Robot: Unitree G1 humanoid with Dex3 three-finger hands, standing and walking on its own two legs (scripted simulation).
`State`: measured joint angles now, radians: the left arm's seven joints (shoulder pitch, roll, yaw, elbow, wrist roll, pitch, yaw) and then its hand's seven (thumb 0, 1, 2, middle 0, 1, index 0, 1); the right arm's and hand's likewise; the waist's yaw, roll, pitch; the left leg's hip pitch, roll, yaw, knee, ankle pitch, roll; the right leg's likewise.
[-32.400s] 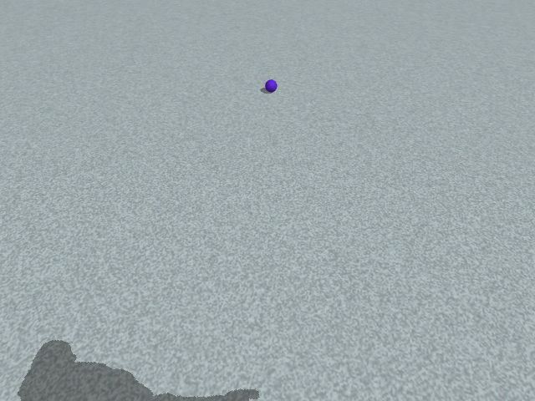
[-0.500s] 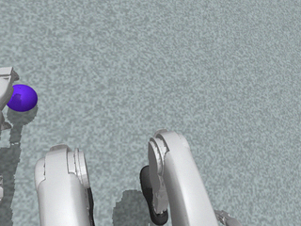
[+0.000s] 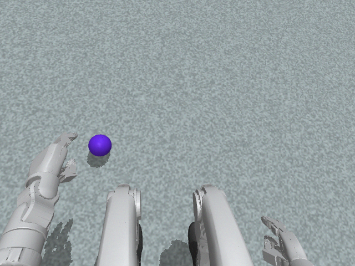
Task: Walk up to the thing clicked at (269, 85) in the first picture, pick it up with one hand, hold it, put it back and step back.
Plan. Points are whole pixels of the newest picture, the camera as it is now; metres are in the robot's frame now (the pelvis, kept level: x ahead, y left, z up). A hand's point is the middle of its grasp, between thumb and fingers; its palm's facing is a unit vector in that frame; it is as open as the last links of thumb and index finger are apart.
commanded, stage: home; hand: left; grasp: from above
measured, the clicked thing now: (100, 145) +0.51 +0.28 -0.43
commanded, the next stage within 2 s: none
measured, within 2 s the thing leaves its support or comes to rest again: neither
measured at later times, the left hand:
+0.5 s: hand (34, 206) +0.25 +0.21 +0.10, palm faces +0.12 -0.96 -0.26, open 7.4 cm
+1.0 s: hand out of the picture +0.21 +0.20 +0.19, palm faces +0.16 -0.97 -0.20, open 7.4 cm
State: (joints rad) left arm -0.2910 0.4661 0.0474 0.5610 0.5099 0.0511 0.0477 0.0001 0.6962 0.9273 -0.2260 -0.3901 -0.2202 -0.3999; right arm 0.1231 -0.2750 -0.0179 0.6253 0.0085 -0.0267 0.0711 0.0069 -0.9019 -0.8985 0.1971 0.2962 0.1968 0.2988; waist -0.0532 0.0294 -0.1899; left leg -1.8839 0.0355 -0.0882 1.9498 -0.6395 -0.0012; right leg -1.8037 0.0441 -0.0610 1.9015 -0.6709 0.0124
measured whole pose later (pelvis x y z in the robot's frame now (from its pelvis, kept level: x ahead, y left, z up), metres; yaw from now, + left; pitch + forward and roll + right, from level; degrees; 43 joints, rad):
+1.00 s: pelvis +0.08 +0.00 +0.24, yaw +6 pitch +10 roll -3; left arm 0.51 0.22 0.03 -0.12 -0.05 0.46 0.02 0.01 0.91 0.90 -0.20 -0.30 -0.20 -0.30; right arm 0.29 -0.23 0.04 0.50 0.01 -0.23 -0.18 0.01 -0.90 -0.90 0.20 0.30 0.20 0.30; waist -0.04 0.05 -0.17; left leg -0.71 0.02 -0.06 1.01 -0.47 0.00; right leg -0.62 0.02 -0.05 0.94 -0.49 0.01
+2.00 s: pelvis +0.07 +0.00 +0.24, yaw +6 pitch +9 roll -3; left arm 0.51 0.23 0.03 -0.13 -0.06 0.45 0.02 0.01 0.91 0.90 -0.20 -0.30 -0.20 -0.30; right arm 0.30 -0.22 0.04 0.53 0.01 -0.25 -0.19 0.01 -0.90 -0.90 0.20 0.30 0.20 0.30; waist -0.03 0.05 -0.16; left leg -0.71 0.02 -0.06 1.01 -0.47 -0.01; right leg -0.63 0.02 -0.04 0.95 -0.48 0.00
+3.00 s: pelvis +0.07 +0.00 +0.26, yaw +6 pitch +3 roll +0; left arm 0.25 0.28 0.01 0.41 0.05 0.14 0.03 0.01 0.90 0.90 -0.20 -0.30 -0.20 -0.30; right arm 0.19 -0.27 0.00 0.76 -0.07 -0.07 -0.04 0.01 -0.90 -0.90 0.20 0.30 0.20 0.30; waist 0.02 -0.01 -0.01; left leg -0.51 -0.01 -0.02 0.87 -0.41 0.01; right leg -0.46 -0.02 -0.01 0.87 -0.45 0.01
